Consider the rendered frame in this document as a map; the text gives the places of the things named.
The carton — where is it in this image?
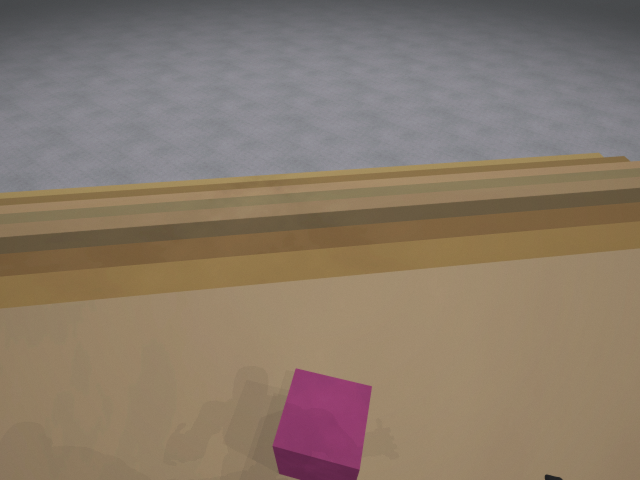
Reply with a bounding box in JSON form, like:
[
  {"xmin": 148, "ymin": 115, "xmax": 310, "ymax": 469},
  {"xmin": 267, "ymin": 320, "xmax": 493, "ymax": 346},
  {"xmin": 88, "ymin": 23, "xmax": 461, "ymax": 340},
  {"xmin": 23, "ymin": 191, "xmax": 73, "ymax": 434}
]
[{"xmin": 273, "ymin": 368, "xmax": 372, "ymax": 480}]

